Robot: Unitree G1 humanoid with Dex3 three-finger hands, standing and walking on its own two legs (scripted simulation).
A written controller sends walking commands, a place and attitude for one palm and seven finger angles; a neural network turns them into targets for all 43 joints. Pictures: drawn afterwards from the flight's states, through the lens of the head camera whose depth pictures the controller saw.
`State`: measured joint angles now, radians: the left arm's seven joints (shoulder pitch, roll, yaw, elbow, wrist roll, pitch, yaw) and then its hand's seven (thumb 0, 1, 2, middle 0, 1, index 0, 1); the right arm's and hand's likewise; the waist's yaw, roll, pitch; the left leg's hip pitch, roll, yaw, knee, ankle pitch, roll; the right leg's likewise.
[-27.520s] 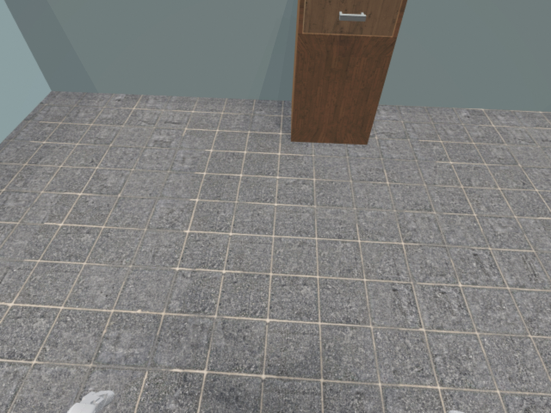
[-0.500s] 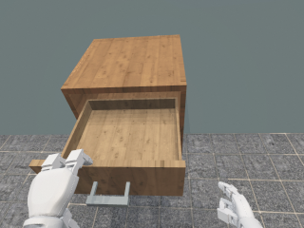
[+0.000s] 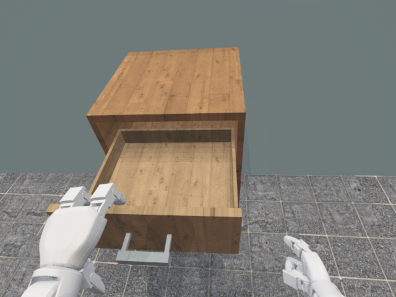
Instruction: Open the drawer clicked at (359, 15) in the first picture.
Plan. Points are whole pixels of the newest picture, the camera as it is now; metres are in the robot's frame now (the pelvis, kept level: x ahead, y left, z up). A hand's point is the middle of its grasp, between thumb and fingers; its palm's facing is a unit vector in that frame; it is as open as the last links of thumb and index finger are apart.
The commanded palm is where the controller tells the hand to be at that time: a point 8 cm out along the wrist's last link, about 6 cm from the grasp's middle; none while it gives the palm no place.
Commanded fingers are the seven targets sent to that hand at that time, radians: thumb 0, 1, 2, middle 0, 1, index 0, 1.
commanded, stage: draw the hand back to the body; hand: left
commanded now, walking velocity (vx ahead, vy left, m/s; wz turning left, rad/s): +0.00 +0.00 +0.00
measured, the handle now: (146, 248) +0.22 +0.17 -0.04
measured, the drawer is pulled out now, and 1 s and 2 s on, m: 0.30 0.30 0.30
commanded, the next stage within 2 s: step back with the hand held close in 1.42 s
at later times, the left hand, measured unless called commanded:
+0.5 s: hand (86, 232) +0.17 +0.22 +0.12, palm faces +0.21 -0.60 -0.77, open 13.8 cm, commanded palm +0.13 +0.24 +0.17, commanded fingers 0.00 -0.32 0.38 -0.29 -1.09 -0.29 -1.09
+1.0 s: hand (79, 206) +0.20 +0.23 +0.16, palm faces +0.37 -0.83 -0.41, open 10.6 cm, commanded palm +0.15 +0.27 +0.18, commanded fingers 0.00 0.55 0.75 -0.22 -0.52 -0.22 -0.52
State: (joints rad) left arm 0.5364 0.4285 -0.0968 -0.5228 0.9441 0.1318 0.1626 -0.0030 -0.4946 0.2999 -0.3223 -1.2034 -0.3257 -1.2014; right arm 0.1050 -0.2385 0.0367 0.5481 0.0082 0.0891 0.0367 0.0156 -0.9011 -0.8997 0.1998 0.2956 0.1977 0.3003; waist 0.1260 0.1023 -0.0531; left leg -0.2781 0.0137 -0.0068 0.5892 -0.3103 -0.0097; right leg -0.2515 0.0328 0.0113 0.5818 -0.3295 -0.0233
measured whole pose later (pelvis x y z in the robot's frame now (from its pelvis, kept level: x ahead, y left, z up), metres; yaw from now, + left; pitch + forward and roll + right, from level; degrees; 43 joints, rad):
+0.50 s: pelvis +0.00 +0.01 +0.00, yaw +1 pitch -2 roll +0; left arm 0.58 0.39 0.08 -0.55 0.39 0.05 0.12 -0.01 -0.48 0.30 -0.32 -1.20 -0.32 -1.19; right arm 0.10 -0.23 0.03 0.54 0.02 0.02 -0.02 0.02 -0.90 -0.90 0.20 0.30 0.20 0.30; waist 0.09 0.09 0.00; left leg -0.22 0.00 -0.02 0.56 -0.30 0.00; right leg -0.19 0.02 0.00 0.54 -0.32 -0.01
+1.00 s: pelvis +0.03 +0.00 +0.01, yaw +2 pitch -2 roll +0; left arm 0.60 0.33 0.24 -0.54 -0.05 -0.06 0.11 0.00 0.21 0.61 -0.26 -0.74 -0.26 -0.74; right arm 0.17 -0.21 0.02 0.63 0.01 -0.12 -0.08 0.02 -0.90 -0.90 0.20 0.30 0.20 0.30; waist 0.05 0.05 0.00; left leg -0.14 0.00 -0.04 0.46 -0.28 -0.01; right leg -0.10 0.02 -0.02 0.44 -0.31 -0.02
